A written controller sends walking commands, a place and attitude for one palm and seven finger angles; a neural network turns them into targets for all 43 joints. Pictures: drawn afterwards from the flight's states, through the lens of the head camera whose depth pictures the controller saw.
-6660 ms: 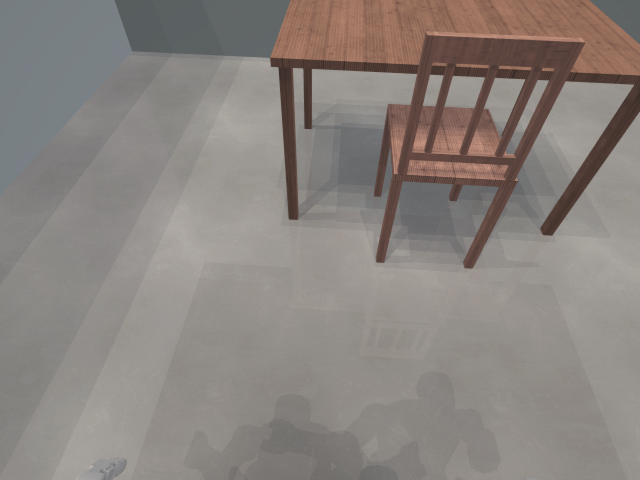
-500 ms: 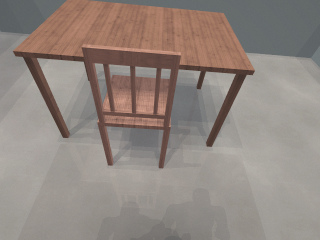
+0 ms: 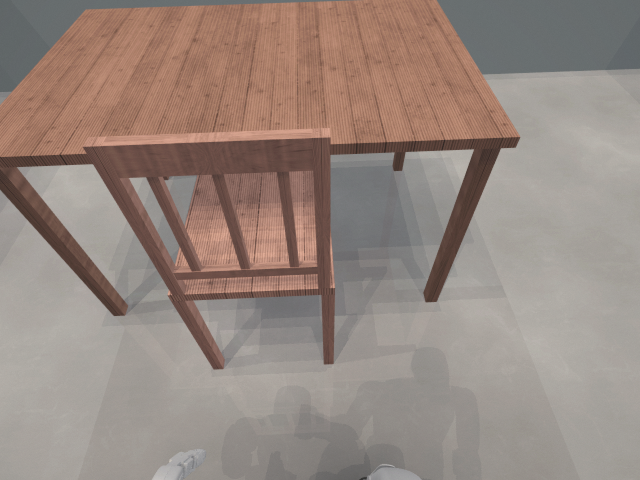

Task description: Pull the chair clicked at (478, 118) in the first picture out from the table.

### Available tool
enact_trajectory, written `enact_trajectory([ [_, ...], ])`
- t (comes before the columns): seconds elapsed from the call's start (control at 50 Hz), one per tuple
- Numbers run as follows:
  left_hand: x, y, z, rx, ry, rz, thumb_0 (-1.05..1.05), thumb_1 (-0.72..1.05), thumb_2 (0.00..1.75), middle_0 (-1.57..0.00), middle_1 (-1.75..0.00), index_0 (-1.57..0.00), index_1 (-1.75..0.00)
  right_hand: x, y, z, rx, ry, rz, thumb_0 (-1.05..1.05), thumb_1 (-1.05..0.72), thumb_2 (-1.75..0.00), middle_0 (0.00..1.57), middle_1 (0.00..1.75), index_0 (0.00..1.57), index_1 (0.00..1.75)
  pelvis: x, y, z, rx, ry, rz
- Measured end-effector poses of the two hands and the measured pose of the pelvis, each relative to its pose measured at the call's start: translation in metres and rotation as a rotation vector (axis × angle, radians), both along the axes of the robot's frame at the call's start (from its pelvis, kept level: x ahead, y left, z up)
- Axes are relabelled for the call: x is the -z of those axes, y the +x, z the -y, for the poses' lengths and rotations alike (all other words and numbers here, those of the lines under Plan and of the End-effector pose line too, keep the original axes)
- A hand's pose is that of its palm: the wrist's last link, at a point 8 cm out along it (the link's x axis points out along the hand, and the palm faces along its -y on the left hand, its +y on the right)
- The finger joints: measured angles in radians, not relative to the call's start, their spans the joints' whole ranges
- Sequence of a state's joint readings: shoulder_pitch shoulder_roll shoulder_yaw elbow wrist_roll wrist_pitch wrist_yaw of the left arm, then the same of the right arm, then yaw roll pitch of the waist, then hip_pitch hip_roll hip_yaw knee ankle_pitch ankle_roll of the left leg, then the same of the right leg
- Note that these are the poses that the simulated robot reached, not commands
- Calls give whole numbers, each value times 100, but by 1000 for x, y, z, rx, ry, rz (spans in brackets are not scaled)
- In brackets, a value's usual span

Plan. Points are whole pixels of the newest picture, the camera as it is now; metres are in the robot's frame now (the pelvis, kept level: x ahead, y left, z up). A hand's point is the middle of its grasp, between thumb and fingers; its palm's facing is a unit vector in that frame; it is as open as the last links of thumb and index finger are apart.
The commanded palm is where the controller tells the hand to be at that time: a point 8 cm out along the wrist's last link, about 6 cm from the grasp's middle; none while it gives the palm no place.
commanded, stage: take the last steps up to it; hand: left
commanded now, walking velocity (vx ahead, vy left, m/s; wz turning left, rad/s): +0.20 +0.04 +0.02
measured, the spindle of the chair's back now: (233, 225) +0.56 +0.17 -0.07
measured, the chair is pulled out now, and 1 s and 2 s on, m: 0.00 0.00 0.00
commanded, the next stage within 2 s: come to a stop and stand still in 0.14 s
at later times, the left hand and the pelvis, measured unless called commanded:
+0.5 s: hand out of the picture +0.11 +0.18 -0.17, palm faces +0.08 -0.98 -0.18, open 7.3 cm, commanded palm none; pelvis +0.13 +0.01 +0.01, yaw -1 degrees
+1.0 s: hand out of the picture +0.12 +0.14 -0.15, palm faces -0.02 -0.97 -0.23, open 7.4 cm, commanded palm none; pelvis +0.11 -0.04 +0.02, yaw -2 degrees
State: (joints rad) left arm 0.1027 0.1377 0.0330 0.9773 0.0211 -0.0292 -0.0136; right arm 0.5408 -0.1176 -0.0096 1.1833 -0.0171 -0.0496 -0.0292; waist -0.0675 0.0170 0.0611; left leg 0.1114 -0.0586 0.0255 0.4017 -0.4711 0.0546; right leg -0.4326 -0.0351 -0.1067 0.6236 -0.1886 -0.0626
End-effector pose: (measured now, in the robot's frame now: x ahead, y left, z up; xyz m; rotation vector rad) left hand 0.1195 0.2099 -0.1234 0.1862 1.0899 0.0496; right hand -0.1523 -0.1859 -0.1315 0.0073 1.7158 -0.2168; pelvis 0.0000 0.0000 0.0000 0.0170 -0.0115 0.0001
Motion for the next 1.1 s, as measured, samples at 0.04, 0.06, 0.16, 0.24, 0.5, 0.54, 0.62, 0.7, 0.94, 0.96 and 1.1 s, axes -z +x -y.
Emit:
enact_trajectory([
  [0.04, 1, 17, 7, -15, 2, 38, 1, 91, 90, -20, -30, -20, -30, 4, 22, 12, -7, 1, -3, 1, -90, -90, 20, 30, 20, 30, 3, 15, 8, -6, -8, 6],
  [0.06, -1, 20, 9, -27, 1, 41, 1, 91, 90, -20, -30, -20, -30, 5, 38, 19, -16, -4, 13, 1, -90, -90, 20, 30, 20, 30, 2, 22, 11, -11, -11, 10],
  [0.16, -10, 10, 6, -109, 33, -43, -1, 93, 90, -20, -30, -21, -30, 4, 144, 51, -83, -46, 199, 1, -91, -90, 20, 30, 19, 30, -14, 53, 19, -16, -18, 3],
  [0.24, -17, -1, -7, -128, 73, -127, -1, 95, 90, -20, -30, -21, -30, -3, 232, 61, -127, -64, 365, 1, -91, -90, 19, 30, 19, 30, -22, 75, 20, -17, -17, -12],
  [0.5, 12, -16, -18, -198, 4, -339, 0, 91, 90, -20, -30, -20, -30, -15, 383, 16, -239, -74, 542, 0, -91, -90, 19, 30, 19, 30, -15, 132, -11, 11, -17, 7],
  [0.54, 13, -14, -20, -195, 1, -351, 1, 91, 90, -20, -30, -20, -30, -17, 386, 9, -244, -71, 535, 0, -91, -90, 19, 30, 19, 30, -16, 133, -12, 17, -6, 2],
  [0.62, 8, -9, -23, -177, 14, -358, 1, 91, 90, -20, -30, -20, -30, -15, 381, 5, -228, -60, 514, 0, -90, -90, 20, 30, 20, 30, -18, 126, -12, 22, -8, -11],
  [0.7, 3, -5, -26, -154, 49, -342, 0, 91, 90, -20, -30, -20, -30, -10, 366, 18, -188, -61, 505, 0, -91, -90, 20, 30, 20, 30, -18, 117, -5, 31, -5, -21],
  [0.94, -11, -4, 11, -98, 91, -280, 0, 91, 90, -20, -30, -20, -30, 5, 271, 81, -90, -67, 345, 0, -91, -90, 20, 30, 20, 30, -19, 108, 34, 40, 8, -6],
  [0.96, -9, -2, 15, -93, 83, -281, 1, 91, 90, -20, -30, -20, -30, 6, 263, 83, -84, -72, 329, 0, -91, -90, 20, 30, 19, 30, -18, 109, 35, 39, 0, -6],
  [1.1, -2, 4, 33, -96, 50, -285, 2, 94, 90, -20, -30, -21, -30, 0, 211, 82, -84, -61, 182, 1, -91, -90, 19, 30, 19, 30, -20, 109, 47, 28, -7, 7],
])
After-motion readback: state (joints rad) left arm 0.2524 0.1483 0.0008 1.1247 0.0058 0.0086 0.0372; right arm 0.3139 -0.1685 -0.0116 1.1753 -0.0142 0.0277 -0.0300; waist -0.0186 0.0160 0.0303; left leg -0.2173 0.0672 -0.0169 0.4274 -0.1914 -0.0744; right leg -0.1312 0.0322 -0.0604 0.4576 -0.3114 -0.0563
